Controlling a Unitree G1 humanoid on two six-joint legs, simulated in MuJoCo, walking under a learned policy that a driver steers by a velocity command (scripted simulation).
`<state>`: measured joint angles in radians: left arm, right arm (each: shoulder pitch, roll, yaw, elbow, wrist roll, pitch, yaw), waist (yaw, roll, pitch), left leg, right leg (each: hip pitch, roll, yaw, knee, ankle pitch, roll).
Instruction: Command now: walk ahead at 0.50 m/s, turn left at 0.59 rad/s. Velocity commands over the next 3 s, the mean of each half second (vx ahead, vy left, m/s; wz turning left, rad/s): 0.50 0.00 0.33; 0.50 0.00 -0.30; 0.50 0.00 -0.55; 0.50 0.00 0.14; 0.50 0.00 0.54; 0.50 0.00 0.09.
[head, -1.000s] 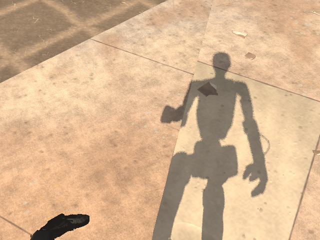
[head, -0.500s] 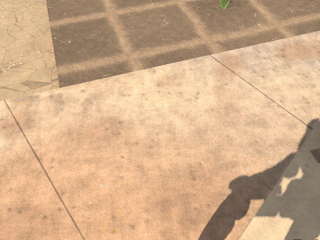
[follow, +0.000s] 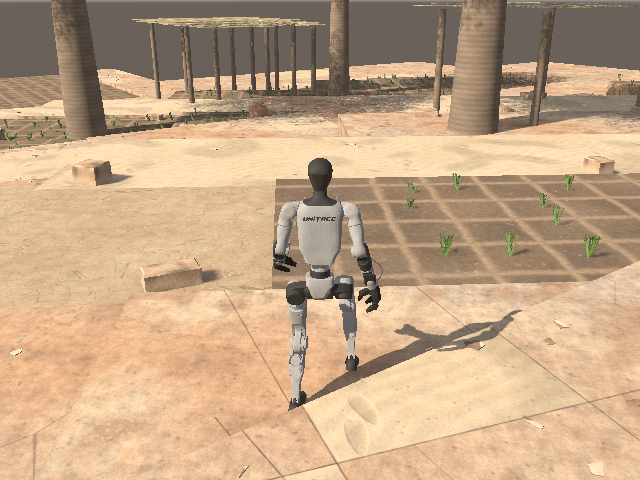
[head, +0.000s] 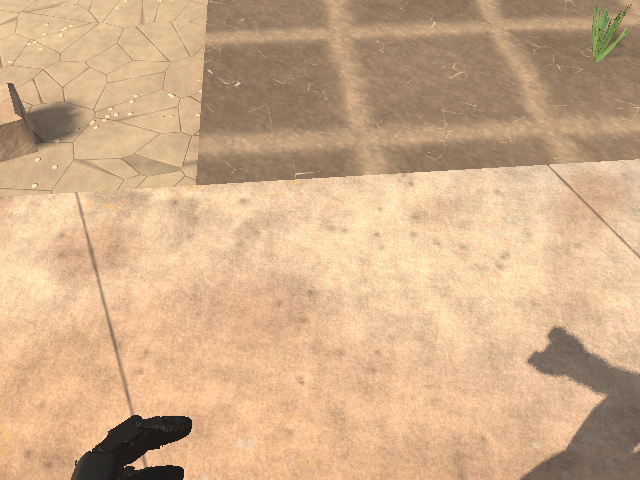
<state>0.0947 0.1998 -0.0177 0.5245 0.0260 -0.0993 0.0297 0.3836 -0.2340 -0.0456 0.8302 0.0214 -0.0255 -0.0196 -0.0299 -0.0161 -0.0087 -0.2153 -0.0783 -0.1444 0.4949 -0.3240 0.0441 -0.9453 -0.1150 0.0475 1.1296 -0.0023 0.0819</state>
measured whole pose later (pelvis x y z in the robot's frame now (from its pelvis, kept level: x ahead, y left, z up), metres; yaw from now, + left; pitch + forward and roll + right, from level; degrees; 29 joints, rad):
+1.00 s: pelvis +0.51 +0.01 +0.01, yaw -3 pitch +2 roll +2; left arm 0.15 0.29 0.08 0.77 -0.02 -0.03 -0.02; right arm 0.34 -0.24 -0.09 0.86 -0.01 -0.09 0.00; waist -0.06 -0.05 0.01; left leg -0.03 -0.02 0.18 0.24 -0.24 0.02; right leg -0.73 -0.10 0.07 0.87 -0.01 -0.02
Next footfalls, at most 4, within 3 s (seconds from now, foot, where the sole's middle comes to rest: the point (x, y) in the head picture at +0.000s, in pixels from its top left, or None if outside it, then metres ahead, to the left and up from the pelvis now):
0.12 right None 0.26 -0.17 -0.77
0.66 left None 0.48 0.12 -0.77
1.18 right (386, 353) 0.77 -0.15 -0.77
1.70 left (338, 246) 1.10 -0.05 -0.77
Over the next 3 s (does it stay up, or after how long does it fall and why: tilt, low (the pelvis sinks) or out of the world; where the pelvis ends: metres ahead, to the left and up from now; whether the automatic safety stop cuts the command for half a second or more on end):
stays up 1.59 -0.10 0.01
